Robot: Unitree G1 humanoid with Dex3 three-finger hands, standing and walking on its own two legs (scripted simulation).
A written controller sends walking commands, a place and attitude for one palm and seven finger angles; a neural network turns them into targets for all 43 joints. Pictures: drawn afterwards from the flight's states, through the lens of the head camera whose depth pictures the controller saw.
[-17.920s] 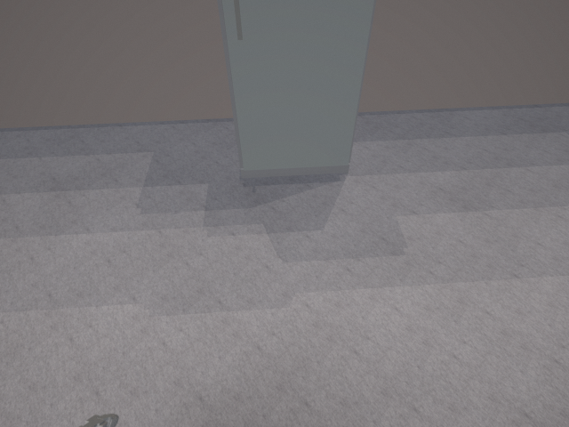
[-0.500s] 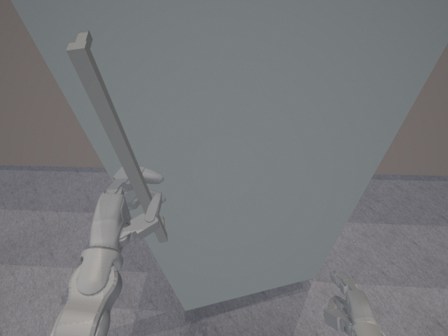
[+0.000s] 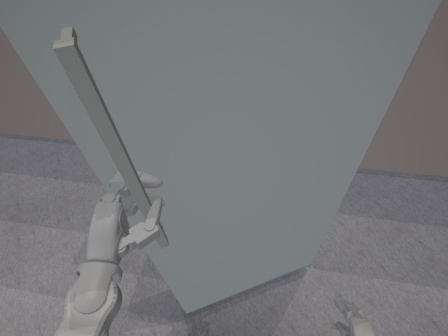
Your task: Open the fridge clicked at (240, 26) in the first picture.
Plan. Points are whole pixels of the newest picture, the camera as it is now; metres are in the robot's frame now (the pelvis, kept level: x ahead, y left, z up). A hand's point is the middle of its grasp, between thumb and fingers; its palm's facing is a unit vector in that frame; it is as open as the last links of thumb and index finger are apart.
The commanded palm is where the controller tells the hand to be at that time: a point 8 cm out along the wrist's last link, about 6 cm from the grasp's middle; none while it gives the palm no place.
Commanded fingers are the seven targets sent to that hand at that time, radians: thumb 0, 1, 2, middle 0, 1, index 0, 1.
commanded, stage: walk backward, drawing the door open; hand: left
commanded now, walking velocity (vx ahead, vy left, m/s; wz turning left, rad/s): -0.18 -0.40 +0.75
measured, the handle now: (131, 173) +0.31 +0.13 +0.18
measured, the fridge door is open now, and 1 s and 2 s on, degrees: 30 53 75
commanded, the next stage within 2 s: stop walking and hold the door back in 1.44 s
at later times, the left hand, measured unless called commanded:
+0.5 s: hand (187, 272) +0.19 +0.05 +0.12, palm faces +0.45 -0.85 -0.27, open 6.2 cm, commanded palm +0.13 +0.08 +0.13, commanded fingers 0.00 0.90 0.90 -0.45 -1.40 -0.45 -1.40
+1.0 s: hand (252, 320) +0.13 -0.03 +0.12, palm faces +0.88 -0.34 -0.33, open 6.3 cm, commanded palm +0.07 -0.04 +0.13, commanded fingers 0.00 0.90 0.90 -0.45 -1.40 -0.45 -1.40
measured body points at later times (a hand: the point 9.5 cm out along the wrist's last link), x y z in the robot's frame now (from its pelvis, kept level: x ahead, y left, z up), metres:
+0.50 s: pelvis -0.01 -0.19 -0.02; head +0.06 -0.17 +0.42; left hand +0.16 +0.10 +0.13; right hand +0.23 -0.34 -0.13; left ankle +0.00 +0.06 -0.71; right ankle +0.04 -0.33 -0.74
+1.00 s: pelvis +0.11 -0.38 -0.01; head +0.17 -0.35 +0.43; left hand +0.08 -0.02 +0.14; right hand +0.41 -0.41 -0.12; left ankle -0.01 -0.28 -0.65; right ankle +0.23 -0.42 -0.73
